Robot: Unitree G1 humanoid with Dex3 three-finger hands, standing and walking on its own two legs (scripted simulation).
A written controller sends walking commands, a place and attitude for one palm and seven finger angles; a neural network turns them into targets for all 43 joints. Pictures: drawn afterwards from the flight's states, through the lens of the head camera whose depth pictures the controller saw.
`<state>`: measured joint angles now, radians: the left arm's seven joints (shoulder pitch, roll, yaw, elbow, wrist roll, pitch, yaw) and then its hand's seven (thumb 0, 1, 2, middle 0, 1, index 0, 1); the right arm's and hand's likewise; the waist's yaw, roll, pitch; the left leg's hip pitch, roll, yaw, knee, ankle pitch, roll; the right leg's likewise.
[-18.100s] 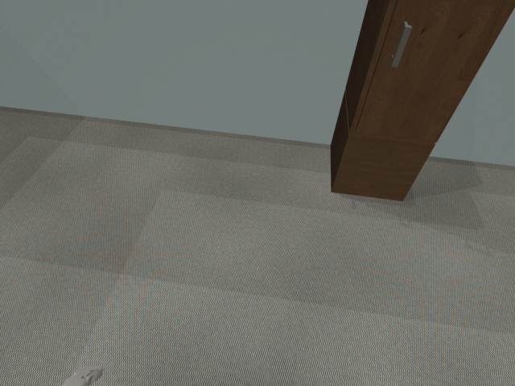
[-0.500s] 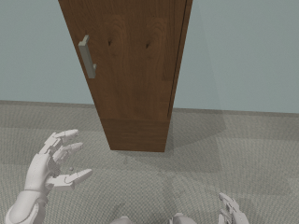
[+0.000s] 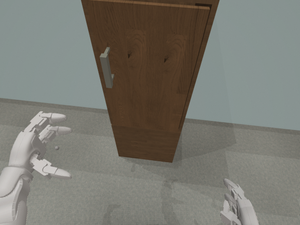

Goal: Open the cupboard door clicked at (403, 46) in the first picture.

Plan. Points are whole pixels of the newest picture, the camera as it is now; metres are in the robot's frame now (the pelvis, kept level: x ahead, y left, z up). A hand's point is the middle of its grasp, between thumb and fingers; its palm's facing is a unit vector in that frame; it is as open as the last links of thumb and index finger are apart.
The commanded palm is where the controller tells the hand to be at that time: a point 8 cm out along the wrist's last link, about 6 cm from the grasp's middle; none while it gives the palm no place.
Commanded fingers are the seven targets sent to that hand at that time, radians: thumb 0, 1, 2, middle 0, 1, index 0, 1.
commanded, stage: raise the hand with hooked fingers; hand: left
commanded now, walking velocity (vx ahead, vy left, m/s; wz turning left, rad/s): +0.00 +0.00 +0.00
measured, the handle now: (108, 68) +0.58 +0.20 +0.08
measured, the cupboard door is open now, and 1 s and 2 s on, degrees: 0 0 0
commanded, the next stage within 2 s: move the hooked fingers beside the handle in 0.74 s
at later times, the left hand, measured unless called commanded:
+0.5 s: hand (56, 133) +0.30 +0.26 +0.09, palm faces -0.03 -1.00 -0.03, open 14.0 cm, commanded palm +0.27 +0.31 +0.10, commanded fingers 0.00 -0.50 0.30 -0.30 -1.20 -0.30 -1.20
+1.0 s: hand (55, 130) +0.31 +0.26 +0.10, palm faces +0.03 -1.00 -0.03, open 14.0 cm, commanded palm +0.29 +0.31 +0.10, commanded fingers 0.00 -0.50 0.30 -0.30 -1.20 -0.30 -1.20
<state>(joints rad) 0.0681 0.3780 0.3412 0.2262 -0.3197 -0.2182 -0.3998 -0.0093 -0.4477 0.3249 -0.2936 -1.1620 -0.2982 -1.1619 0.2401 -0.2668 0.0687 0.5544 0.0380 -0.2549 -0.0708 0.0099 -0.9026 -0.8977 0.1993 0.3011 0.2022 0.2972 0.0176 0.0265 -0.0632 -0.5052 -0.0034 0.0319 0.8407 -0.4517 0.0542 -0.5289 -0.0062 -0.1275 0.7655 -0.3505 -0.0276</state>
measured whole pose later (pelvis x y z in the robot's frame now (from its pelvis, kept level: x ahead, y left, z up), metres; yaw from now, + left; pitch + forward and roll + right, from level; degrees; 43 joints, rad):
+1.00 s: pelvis -0.01 -0.02 +0.01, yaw +0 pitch +6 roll -1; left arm -0.19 0.45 0.44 0.54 -0.32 -0.20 -0.52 -0.01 -0.51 0.30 -0.30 -1.20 -0.30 -1.20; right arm 0.26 -0.29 0.07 0.59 0.04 -0.21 -0.09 0.01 -0.90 -0.90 0.20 0.30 0.20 0.30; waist 0.01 0.02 -0.03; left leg -0.46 0.00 0.03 0.76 -0.40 0.04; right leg -0.49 0.01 -0.12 0.70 -0.31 -0.05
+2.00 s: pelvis +0.00 +0.00 +0.00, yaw -2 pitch +15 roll -2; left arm -0.75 0.64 0.48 1.11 -0.16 -0.33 -0.50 -0.01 -0.50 0.30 -0.30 -1.20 -0.30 -1.20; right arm 0.38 -0.30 0.06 0.61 0.01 -0.03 -0.05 0.01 -0.90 -0.90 0.20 0.30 0.20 0.30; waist -0.11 0.00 -0.07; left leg -0.68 0.02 0.06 0.85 -0.43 0.05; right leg -0.71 0.02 -0.10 0.76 -0.31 -0.03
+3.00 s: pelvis +0.02 +0.00 -0.01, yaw -4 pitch +20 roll -4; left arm -0.88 0.76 0.52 1.20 -0.14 -0.30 -0.54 -0.01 -0.50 0.30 -0.30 -1.20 -0.30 -1.20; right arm 0.42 -0.30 0.06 0.58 0.00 0.11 -0.02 0.00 -0.90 -0.90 0.20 0.30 0.20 0.30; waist -0.16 0.01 -0.09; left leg -0.77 0.04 0.05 0.89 -0.48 0.06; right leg -0.78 0.04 -0.10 0.76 -0.33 -0.03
